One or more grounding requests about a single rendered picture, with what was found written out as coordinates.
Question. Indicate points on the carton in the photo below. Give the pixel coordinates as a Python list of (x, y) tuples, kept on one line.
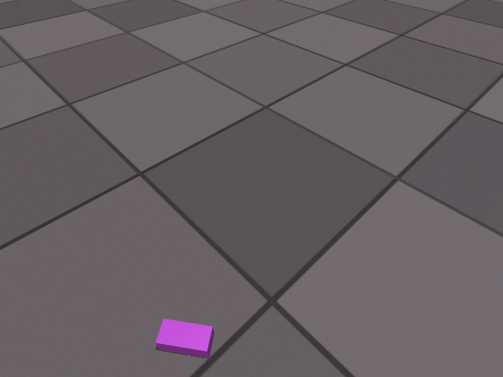
[(183, 337)]

